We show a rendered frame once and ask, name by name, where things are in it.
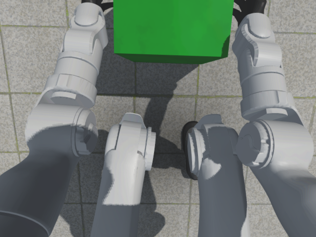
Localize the robot right hand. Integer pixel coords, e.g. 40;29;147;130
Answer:
233;0;267;27

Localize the right robot upper arm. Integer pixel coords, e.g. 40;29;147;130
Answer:
236;119;316;237

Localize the robot left hand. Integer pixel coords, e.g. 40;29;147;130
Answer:
81;0;113;12

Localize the robot left forearm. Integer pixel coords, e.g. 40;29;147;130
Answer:
25;2;108;145

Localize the robot left shin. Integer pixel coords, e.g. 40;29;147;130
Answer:
104;113;146;159

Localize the carton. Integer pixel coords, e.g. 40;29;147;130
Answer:
113;0;234;64

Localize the left robot upper arm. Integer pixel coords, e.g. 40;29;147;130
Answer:
0;103;98;237

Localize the robot right forearm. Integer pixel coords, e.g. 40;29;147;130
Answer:
232;13;308;130

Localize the right robot thigh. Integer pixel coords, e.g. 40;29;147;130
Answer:
187;123;251;237

